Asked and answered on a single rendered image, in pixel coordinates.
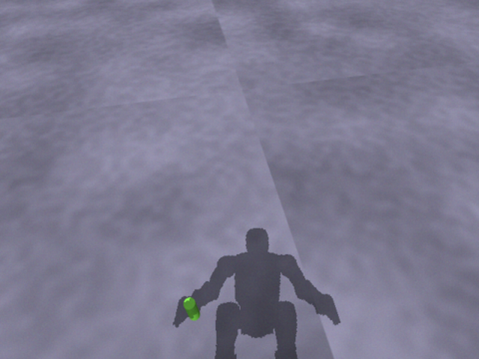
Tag can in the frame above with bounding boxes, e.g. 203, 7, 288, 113
183, 298, 200, 321

